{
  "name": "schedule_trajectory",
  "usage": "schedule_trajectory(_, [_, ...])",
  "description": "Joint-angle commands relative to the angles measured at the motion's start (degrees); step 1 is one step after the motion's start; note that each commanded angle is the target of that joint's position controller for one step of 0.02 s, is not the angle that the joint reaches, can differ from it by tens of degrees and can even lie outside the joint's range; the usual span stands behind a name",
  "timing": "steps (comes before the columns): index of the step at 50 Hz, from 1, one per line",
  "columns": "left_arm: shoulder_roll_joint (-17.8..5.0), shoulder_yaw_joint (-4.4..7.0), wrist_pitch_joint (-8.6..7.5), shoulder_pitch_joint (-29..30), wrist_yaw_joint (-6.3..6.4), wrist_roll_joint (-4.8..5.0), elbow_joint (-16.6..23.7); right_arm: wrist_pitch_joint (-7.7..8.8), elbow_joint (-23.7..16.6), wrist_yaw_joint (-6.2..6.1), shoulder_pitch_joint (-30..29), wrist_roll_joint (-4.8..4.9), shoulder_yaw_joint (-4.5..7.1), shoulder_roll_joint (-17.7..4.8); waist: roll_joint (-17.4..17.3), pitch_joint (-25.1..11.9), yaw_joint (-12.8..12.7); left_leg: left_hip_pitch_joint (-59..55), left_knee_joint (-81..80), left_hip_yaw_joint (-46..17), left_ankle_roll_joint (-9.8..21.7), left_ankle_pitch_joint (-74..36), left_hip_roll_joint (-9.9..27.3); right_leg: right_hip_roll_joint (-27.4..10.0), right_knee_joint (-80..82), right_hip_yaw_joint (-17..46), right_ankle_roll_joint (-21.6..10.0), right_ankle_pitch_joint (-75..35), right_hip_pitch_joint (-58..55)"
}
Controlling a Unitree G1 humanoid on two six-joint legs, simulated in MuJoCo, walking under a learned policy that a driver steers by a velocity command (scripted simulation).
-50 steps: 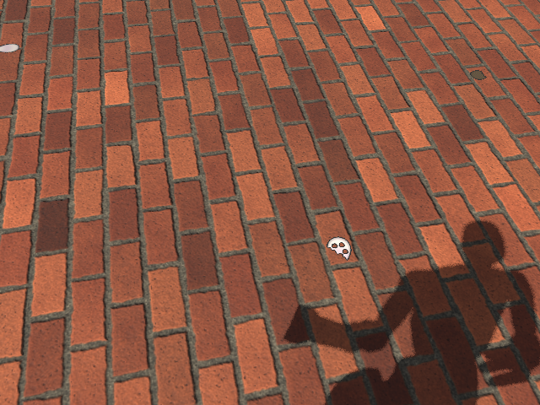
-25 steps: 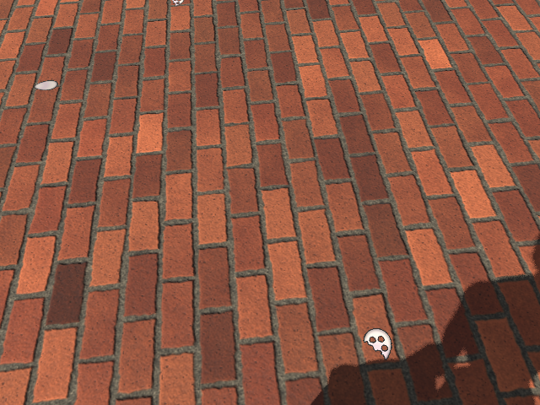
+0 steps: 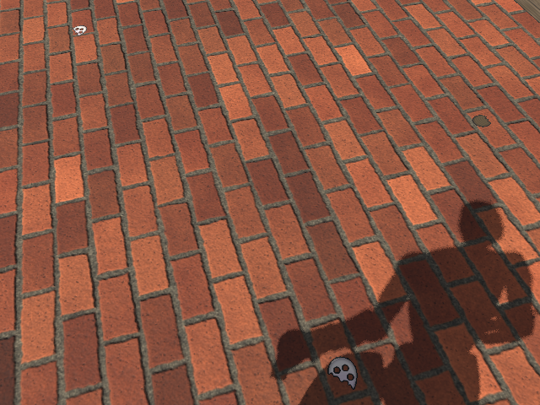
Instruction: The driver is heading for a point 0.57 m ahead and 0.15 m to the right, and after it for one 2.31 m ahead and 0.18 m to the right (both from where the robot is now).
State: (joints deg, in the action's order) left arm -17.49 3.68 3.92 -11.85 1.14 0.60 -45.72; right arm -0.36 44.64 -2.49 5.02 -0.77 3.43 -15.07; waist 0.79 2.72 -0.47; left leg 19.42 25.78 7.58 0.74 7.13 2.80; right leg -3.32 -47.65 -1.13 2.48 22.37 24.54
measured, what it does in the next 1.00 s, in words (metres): walks ahead, turning right: right foot, then left foot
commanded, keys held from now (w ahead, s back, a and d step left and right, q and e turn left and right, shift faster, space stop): e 0.34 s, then w+e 0.22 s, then w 0.42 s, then w+q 0.02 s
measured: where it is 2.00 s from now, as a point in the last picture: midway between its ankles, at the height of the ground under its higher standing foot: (406, 351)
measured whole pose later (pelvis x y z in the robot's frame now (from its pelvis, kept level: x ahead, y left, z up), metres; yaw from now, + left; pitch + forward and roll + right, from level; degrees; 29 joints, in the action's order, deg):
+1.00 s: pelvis +0.19 -0.13 -0.01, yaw -25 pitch +2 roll +0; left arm -15.8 2.6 -3.3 -4.3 -1.4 0.5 -35.1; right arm 3.8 54.0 0.3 23.4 1.3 2.8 -16.4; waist -0.1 2.4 4.3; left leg 7.4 47.9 -1.4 -0.6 28.8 3.5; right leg 0.1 -34.3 -2.1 -2.9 9.7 26.7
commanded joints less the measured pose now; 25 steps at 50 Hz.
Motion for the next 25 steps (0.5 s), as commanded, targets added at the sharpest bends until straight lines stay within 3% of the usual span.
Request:
schedule_trajectory(1, [-4.67, 1.58, -0.38, -5.36, -0.99, -0.22, 2.61, -0.02, -2.74, -0.39, -3.41, 1.2, 2.53, -9.93, -8.57, -9.55, -2.35, -4.04, -6.92, -8.37, 9.82, -1.6, 14.78, 0.88, 9.13, -2.82, -2.8, -5.9, -10.36])
schedule_trajectory(2, [-5.14, 2.03, -0.33, -7.21, -1.21, -0.51, 1.86, -0.29, -2.13, -0.34, -3.02, 1.82, 2.5, -9.3, -7.19, -8.89, -3.04, -2.54, -3.84, -6.53, 7.39, 2.66, 13.2, 2.25, 14.04, -3.27, -4.54, -8.25, -13.25])
schedule_trajectory(3, [-6.69, 2.64, -0.34, -8.19, -1.1, -1.03, 1.86, -0.64, -0.78, -0.15, -0.56, 2.01, 2.28, -7.36, -1.47, -6.08, -2.87, 1.76, 4.09, -2.83, 2.94, 9.4, 9.81, 0.61, 21.42, 2.01, -7.17, -12.28, -15.39])
schedule_trajectory(4, [-13.2, 3.98, -0.38, -7.5, 0.12, -0.98, 3.77, -0.89, -1.75, 0.26, 1.04, 0.05, 1.42, -3.77, 16.89, -3.26, -0.28, 14.93, 21.9, 3.23, -3.91, 23.88, 0.97, -13.8, 28.71, 23.62, -14.06, -24.65, -18.55])
schedule_trajectory(5, [-15.81, 3.97, -1.55, -7.02, -0.31, -2.98, 5.38, -0.57, -4.57, -0.18, -6.22, -0.15, 2.08, -5.81, 16.63, -2.75, -3.33, 19.59, 32.68, -6.41, -4.12, 31.45, -4.41, -18.97, 33.02, 33.24, -22.41, -24.35, -12.52])
schedule_trajectory(6, [-14.19, 3.72, -2.99, -4.76, -0.45, -3.63, 5.72, -0.52, -4.61, -0.43, -7.18, 0.53, 2.59, -7.14, 11.4, -2.65, -2.48, 19.79, 37.53, -10.24, -3.0, 27.04, -3.03, -16.33, 33.81, 29.54, -20.77, -18.45, -11.41])
schedule_trajectory(7, [-12.48, 3.47, -3.92, -1.64, -0.15, -2.39, 6.11, -0.63, -3.49, -0.69, -5.27, 0.81, 3.1, -7.8, 8.83, -2.33, -0.46, 20.06, 37.98, -11.41, -2.35, 21.14, -2.04, -12.96, 32.87, 25.0, -16.9, -15.56, -12.03])
schedule_trajectory(8, [-10.3, 2.93, -4.11, 0.77, 0.17, -1.07, 6.66, -0.76, -1.87, -1.15, -3.58, 0.47, 3.47, -7.96, 6.67, -3.14, 0.45, 19.86, 37.74, -11.69, -2.53, 17.72, -1.54, -10.96, 31.77, 22.34, -14.11, -14.88, -13.02])
schedule_trajectory(9, [-9.03, 2.42, -4.11, 1.67, 0.49, -0.34, 6.99, -0.71, -1.37, -1.33, -2.86, 0.0, 3.66, -8.08, 6.95, -3.82, 0.74, 18.88, 38.2, -11.6, -3.1, 15.16, -1.75, -9.83, 30.99, 20.59, -13.35, -18.17, -13.24])
schedule_trajectory(12, [-7.78, 2.02, -3.88, -0.94, 1.27, -0.38, 7.09, 0.08, -1.37, -0.89, -2.57, 0.76, 3.4, -6.48, 6.12, -7.14, 0.41, 17.4, 36.21, -11.87, -4.28, 11.72, -3.03, -8.33, 29.07, 19.15, -13.91, -26.48, -17.82])
schedule_trajectory(17, [-9.82, 3.05, -2.9, -2.27, 1.94, -0.05, 7.78, 0.86, -1.88, -0.04, -5.11, 1.2, 2.49, -5.37, 7.72, -6.85, -1.37, 13.68, 20.92, -12.73, -5.79, 11.45, -3.93, -7.55, 27.79, 22.16, -14.68, -23.94, -20.08])
schedule_trajectory(20, [-9.94, 3.21, -2.67, -1.91, 1.46, 0.33, 8.33, 1.72, -1.92, 1.22, -5.2, 1.84, 2.46, -6.4, 8.72, -6.19, -2.19, 8.2, 13.77, -12.01, -5.05, 12.32, -4.61, -6.48, 31.2, 26.49, -15.57, -1.71, -15.4])
schedule_trajectory(22, [-9.96, 3.11, -2.77, -0.98, 1.1, 0.37, 8.64, 2.83, -1.99, 1.96, -4.59, 2.23, 2.62, -7.17, 9.67, -4.95, -1.71, 4.12, 8.91, -11.62, -3.88, 13.62, -5.16, -5.84, 31.97, 29.33, -15.58, 5.07, -12.63])
schedule_trajectory(25, [-8.38, 2.42, -2.81, 1.53, 1.04, 0.68, 9.42, 4.66, 0.37, 2.54, 2.04, 2.6, 3.15, -7.59, 7.36, -4.71, 2.49, -9.68, -6.0, -10.42, -0.95, 5.74, -4.29, -1.74, 27.97, 29.36, -12.55, 8.83, -6.59])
